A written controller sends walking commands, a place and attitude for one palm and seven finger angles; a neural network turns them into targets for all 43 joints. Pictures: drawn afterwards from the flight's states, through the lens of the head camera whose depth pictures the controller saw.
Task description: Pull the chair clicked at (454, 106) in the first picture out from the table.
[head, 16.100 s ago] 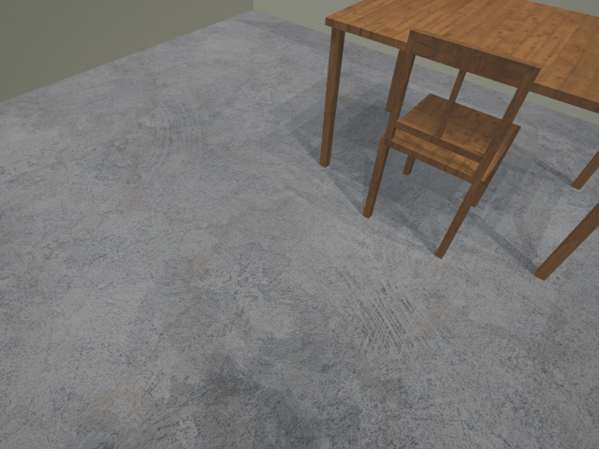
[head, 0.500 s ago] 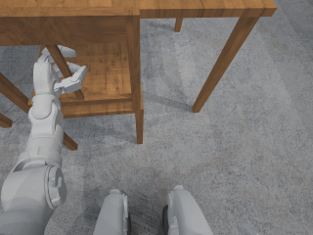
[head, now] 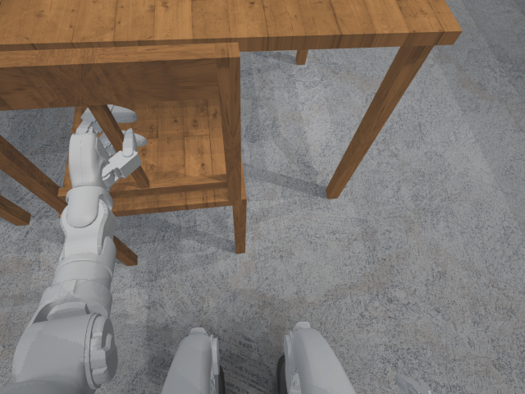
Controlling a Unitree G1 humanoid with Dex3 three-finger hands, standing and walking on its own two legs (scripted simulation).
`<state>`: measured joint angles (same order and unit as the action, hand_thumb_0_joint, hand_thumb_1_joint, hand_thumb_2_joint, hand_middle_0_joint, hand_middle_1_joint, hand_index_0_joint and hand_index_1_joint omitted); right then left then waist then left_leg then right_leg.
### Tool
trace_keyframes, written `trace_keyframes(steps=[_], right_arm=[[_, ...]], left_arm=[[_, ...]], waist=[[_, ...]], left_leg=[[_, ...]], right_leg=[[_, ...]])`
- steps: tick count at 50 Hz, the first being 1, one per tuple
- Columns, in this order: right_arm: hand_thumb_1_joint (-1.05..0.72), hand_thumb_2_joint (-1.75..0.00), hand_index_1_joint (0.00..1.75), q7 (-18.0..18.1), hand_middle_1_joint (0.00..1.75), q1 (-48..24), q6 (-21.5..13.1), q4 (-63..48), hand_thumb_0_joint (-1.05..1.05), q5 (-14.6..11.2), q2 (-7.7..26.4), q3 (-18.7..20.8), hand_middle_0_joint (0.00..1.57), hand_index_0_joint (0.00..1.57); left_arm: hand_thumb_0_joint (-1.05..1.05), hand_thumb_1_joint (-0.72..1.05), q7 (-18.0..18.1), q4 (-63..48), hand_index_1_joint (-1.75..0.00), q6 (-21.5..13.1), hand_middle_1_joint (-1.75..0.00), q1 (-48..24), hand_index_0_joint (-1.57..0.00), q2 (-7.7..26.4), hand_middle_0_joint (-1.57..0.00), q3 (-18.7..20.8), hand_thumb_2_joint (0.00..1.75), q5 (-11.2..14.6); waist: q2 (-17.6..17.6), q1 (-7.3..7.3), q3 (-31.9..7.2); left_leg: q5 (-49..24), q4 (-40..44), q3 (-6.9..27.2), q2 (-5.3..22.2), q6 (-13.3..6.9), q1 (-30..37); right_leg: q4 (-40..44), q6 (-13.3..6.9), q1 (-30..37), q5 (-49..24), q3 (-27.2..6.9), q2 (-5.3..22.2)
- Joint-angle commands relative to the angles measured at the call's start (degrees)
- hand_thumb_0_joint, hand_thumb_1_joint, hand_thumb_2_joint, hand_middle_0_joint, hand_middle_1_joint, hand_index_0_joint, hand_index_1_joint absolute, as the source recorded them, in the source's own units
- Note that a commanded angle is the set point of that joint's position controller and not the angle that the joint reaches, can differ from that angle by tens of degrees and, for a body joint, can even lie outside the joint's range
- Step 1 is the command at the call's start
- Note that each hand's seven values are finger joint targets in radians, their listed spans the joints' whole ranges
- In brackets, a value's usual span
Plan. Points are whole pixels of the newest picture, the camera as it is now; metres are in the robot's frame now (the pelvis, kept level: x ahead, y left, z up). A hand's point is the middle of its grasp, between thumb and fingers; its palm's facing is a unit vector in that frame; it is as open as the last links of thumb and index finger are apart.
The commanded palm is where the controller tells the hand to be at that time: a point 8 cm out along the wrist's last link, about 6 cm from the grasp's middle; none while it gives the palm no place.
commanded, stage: hook a spindle and tug to test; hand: left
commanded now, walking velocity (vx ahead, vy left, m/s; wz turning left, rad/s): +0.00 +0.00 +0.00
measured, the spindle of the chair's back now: (124, 150) +0.49 +0.21 +0.00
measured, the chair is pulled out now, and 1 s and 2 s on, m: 0.01 0.10 0.15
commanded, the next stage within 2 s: step backward, pulling the chair out in 0.20 s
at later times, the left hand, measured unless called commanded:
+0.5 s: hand (137, 160) +0.44 +0.17 +0.04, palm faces +0.17 -0.97 -0.14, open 5.0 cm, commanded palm +0.41 +0.21 +0.04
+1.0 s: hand (161, 201) +0.38 +0.13 +0.05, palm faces +0.04 -0.99 -0.16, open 4.8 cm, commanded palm +0.36 +0.18 +0.05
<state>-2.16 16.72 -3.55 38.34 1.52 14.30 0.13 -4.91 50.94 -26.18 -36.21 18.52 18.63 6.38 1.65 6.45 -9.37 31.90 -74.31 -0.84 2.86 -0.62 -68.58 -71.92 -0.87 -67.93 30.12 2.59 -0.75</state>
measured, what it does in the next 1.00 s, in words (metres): rises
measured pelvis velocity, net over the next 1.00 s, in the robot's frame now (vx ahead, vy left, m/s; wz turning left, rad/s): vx -0.03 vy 0.00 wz -0.02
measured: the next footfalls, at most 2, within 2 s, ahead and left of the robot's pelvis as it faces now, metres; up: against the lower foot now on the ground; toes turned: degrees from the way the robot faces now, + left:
none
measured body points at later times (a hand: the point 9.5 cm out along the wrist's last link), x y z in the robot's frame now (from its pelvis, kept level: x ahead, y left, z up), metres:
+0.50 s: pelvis +0.01 +0.00 +0.07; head +0.14 +0.00 +0.50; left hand +0.43 +0.22 +0.05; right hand +0.10 -0.25 -0.06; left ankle +0.02 +0.11 -0.62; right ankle +0.03 -0.12 -0.62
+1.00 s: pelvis -0.03 +0.00 +0.10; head +0.08 -0.01 +0.54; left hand +0.37 +0.18 +0.06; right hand +0.02 -0.26 -0.04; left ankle +0.02 +0.11 -0.62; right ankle +0.03 -0.12 -0.62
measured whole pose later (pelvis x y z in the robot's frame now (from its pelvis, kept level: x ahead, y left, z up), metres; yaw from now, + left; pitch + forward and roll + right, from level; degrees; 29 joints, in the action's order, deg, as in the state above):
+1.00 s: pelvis -0.03 +0.00 +0.10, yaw -1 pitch +11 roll -1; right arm 6.0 13.9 5.4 40.6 -2.2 12.0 0.0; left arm 5.0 60.3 -12.9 -32.0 13.5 7.0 4.1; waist 1.6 6.1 2.0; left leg 14.5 -39.0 -3.5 3.2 -0.5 -35.7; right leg -35.7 -0.5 -35.4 11.6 0.3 -2.1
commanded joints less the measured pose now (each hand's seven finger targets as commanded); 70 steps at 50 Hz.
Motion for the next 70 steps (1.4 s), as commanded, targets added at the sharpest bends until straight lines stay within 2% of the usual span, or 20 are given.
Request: trace_keyframes(steps=[1, 6, 7, 15, 16, 17, 18, 21, 24, 27, 30, 33, 37, 43, 46, 52, 55, 60, 64, 70], right_arm=[[-0.90, -0.90, 0.30, 0.79, 0.30, 5.60, -1.38, -3.92, 0.00, -0.22, 9.28, 3.79, 0.20, 0.20], [-0.90, -0.90, 0.30, 0.84, 0.30, 5.41, -1.62, -4.03, 0.00, -0.16, 9.04, 4.18, 0.20, 0.20], [-0.90, -0.90, 0.30, 0.93, 0.30, 5.40, -1.52, -4.14, 0.00, -0.22, 9.16, 4.30, 0.20, 0.20], [-0.90, -0.90, 0.30, 1.66, 0.30, 4.17, -2.31, -4.01, 0.00, -0.16, 8.99, 3.91, 0.20, 0.20], [-0.90, -0.90, 0.30, 3.32, 0.30, 5.11, 3.05, -8.07, 0.00, -3.34, 10.55, 4.26, 0.20, 0.20], [-0.90, -0.90, 0.30, 4.90, 0.30, 6.02, 4.85, -9.88, 0.00, -3.99, 8.64, 3.71, 0.20, 0.20], [-0.90, -0.90, 0.30, 5.74, 0.30, 5.10, 6.20, -9.88, 0.00, -4.49, 8.39, 3.39, 0.20, 0.20], [-0.90, -0.90, 0.30, 7.41, 0.30, 5.09, 9.42, -8.68, 0.00, -4.67, 8.60, 2.61, 0.20, 0.20], [-0.90, -0.90, 0.30, 8.04, 0.30, 4.74, 10.97, -7.52, 0.00, -4.58, 9.29, 2.11, 0.20, 0.20], [-0.90, -0.90, 0.30, 8.03, 0.30, 5.08, 11.21, -6.34, 0.00, -4.02, 9.25, 2.24, 0.20, 0.20], [-0.90, -0.90, 0.30, 7.96, 0.30, 4.74, 10.90, -5.61, 0.00, -3.59, 9.34, 2.91, 0.20, 0.20], [-0.90, -0.90, 0.30, 7.80, 0.30, 4.03, 10.65, -4.68, 0.00, -3.10, 8.93, 3.30, 0.20, 0.20], [-0.90, -0.90, 0.30, 7.90, 0.30, 2.37, 10.06, -4.26, 0.00, -2.74, 8.95, 3.79, 0.20, 0.20], [-0.90, -0.90, 0.30, 8.75, 0.30, 0.86, 8.85, -3.50, 0.00, -2.97, 9.03, 3.97, 0.20, 0.20], [-0.90, -0.90, 0.30, 9.23, 0.30, 0.72, 7.87, -2.33, 0.00, -3.06, 8.99, 4.12, 0.20, 0.20], [-0.90, -0.90, 0.30, 9.50, 0.30, 0.03, 6.44, -0.79, 0.00, -4.22, 8.12, 3.20, 0.20, 0.20], [-0.90, -0.90, 0.30, 9.51, 0.30, -0.57, 6.33, -1.20, 0.00, -4.96, 8.36, 2.80, 0.20, 0.20], [-0.90, -0.90, 0.30, 9.40, 0.30, -1.63, 6.55, -1.58, 0.00, -5.60, 8.51, 2.40, 0.20, 0.20], [-0.90, -0.90, 0.30, 9.56, 0.30, -2.52, 6.16, -1.67, 0.00, -5.86, 8.49, 2.13, 0.20, 0.20], [-0.90, -0.90, 0.30, 10.35, 0.30, -3.09, 4.96, -1.09, 0.00, -5.75, 9.53, 2.54, 0.20, 0.20]], left_arm=[[0.00, 0.90, -1.26, -13.87, -1.45, -5.70, -1.45, -13.27, -0.50, 5.82, -0.50, -2.02, 0.90, -0.19], [0.00, 0.90, -0.88, -17.16, -1.45, -5.78, -1.45, -9.72, -0.50, 5.39, -0.50, -1.67, 0.90, 0.09], [0.00, 0.90, -0.95, -16.95, -1.45, -5.66, -1.45, -7.84, -0.50, 5.92, -0.50, -1.14, 0.90, 0.07], [0.00, 0.90, -1.33, -18.57, -1.45, -5.96, -1.45, -13.31, -0.50, 6.61, -0.50, -1.34, 0.90, 0.17], [0.00, 0.90, 5.07, -24.03, -1.45, 2.09, -1.45, -20.42, -0.50, 25.89, -0.50, 2.07, 0.90, -6.83], [0.00, 0.90, 7.52, -24.67, -1.45, 6.73, -1.45, -19.97, -0.50, 18.69, -0.50, -2.56, 0.90, -6.49], [0.00, 0.90, 8.94, -21.04, -1.45, 10.43, -1.45, -15.30, -0.50, 14.38, -0.50, -5.51, 0.90, -6.75], [0.00, 0.90, 11.29, -8.83, -1.45, 16.96, -1.45, -7.59, -0.50, 9.30, -0.50, -9.39, 0.90, -7.14], [0.00, 0.90, 12.76, -5.07, -1.45, 17.17, -1.45, -12.73, -0.50, 10.51, -0.50, -9.38, 0.90, -7.00], [0.00, 0.90, 13.18, -2.90, -1.45, 15.71, -1.45, -14.07, -0.50, 9.38, -0.50, -10.04, 0.90, -7.04], [0.00, 0.90, 12.66, -2.96, -1.45, 14.63, -1.45, -13.83, -0.50, 7.95, -0.50, -10.75, 0.90, -6.58], [0.00, 0.90, 11.72, -2.79, -1.45, 13.85, -1.45, -12.52, -0.50, 5.66, -0.50, -12.21, 0.90, -6.22], [0.00, 0.90, 10.78, -2.97, -1.45, 13.04, -1.45, -10.75, -0.50, 5.12, -0.50, -12.40, 0.90, -5.74], [0.00, 0.90, 10.43, -2.47, -1.45, 12.11, -1.45, -12.35, -0.50, 5.51, -0.50, -12.53, 0.90, -5.45], [0.00, 0.90, 10.69, -1.28, -1.45, 11.19, -1.45, -14.23, -0.50, 6.32, -0.50, -12.28, 0.90, -5.80], [0.00, 0.90, 12.03, 0.05, -1.45, 10.19, -1.45, -15.74, -0.50, 6.92, -0.50, -12.94, 0.90, -5.69], [0.00, 0.90, 13.18, 0.20, -1.45, 10.24, -1.45, -16.01, -0.50, 8.74, -0.50, -12.41, 0.90, -5.56], [0.00, 0.90, 14.24, 0.40, -1.45, 10.90, -1.45, -16.71, -0.50, 8.67, -0.50, -13.24, 0.90, -5.44], [0.00, 0.90, 14.22, 0.21, -1.45, 11.17, -1.45, -17.38, -0.50, 6.13, -0.50, -15.43, 0.90, -4.71], [0.00, 0.90, 13.99, 0.23, -1.45, 10.77, -1.45, -17.40, -0.50, 4.91, -0.50, -16.31, 0.90, -4.27]], waist=[[3.20, -0.49, -27.75], [4.18, -1.32, -29.96], [2.08, -1.57, -29.70], [3.49, -0.74, -28.89], [6.37, -3.00, -37.56], [5.75, -0.62, -32.98], [5.95, -0.43, -29.65], [-2.06, 0.62, -21.35], [0.00, 0.76, -18.71], [6.99, 0.05, -19.65], [11.13, -0.56, -20.76], [13.04, -0.92, -20.71], [12.77, -1.50, -19.02], [7.71, -0.91, -16.08], [7.78, -0.72, -15.82], [3.36, -0.46, -16.15], [0.54, -0.41, -15.27], [-1.34, -0.56, -14.05], [-1.47, -0.86, -12.62], [4.25, -1.50, -12.47]], left_leg=[[-25.87, 8.13, 2.89, -2.47, 0.70, 22.47], [-31.06, 7.80, 2.77, -2.34, 1.12, 25.22], [-31.48, 7.72, 2.76, -2.32, 1.07, 24.55], [-27.93, 7.38, 2.45, -2.77, 0.79, 22.82], [-24.49, 17.21, 0.35, -1.68, -0.58, 37.94], [-24.87, 19.74, 0.19, -2.42, -1.30, 38.78], [-25.93, 21.16, 0.33, -1.96, -1.08, 37.89], [-26.62, 25.22, 1.65, -0.56, -0.91, 35.69], [-31.74, 29.37, 2.17, 0.60, -0.69, 39.05], [-44.11, 31.28, 3.12, 2.08, -0.18, 46.55], [-54.93, 32.68, 4.51, 3.77, 0.03, 54.05], [-58.48, 34.61, 5.81, 5.39, 0.29, 58.35], [-55.22, 37.86, 7.20, 6.79, -0.27, 58.54], [-43.28, 40.64, 6.85, 7.05, -1.04, 53.22], [-38.28, 41.50, 6.51, 6.82, -1.17, 51.28], [-26.89, 40.66, 3.79, 3.49, -0.80, 47.09], [-19.59, 39.71, 2.08, 1.22, -0.42, 45.12], [-15.94, 39.54, 1.02, -0.64, -0.05, 45.76], [-15.50, 41.84, 2.12, 0.19, -0.59, 47.31], [-18.74, 45.52, 5.59, 2.99, -1.60, 48.63]], right_leg=[[7.78, -0.74, 15.29, -23.08, -0.75, -1.71], [7.34, -0.70, 16.45, -26.58, -0.75, -1.53], [7.32, -0.65, 17.35, -27.29, -0.91, -1.54], [7.09, -0.62, 17.07, -26.24, -1.47, -1.17], [18.92, -0.87, 36.12, -27.66, -7.34, 2.87], [22.36, -0.20, 38.40, -33.07, -5.90, 2.65], [23.13, 0.09, 37.77, -34.80, -5.52, 3.14], [26.31, 1.18, 39.72, -38.19, -4.21, 3.76], [30.20, 2.00, 42.64, -42.72, -4.28, 4.23], [32.85, 2.19, 42.22, -44.64, -3.81, 3.32], [34.58, 2.26, 40.10, -41.42, -3.10, 1.88], [35.44, 2.10, 37.75, -34.49, -2.56, 0.56], [35.59, 1.89, 37.09, -26.32, -2.39, -0.56], [36.99, 1.96, 40.18, -25.86, -2.83, -0.35], [37.16, 2.05, 41.02, -25.82, -3.28, 0.23], [40.30, 2.42, 45.05, -26.55, -5.49, 2.89], [43.06, 2.57, 45.59, -21.62, -7.44, 5.28], [46.71, 3.03, 47.29, -18.16, -9.00, 7.84], [47.43, 3.30, 46.79, -14.63, -7.73, 6.69], [43.23, 2.53, 45.25, -14.30, -5.23, 3.25]])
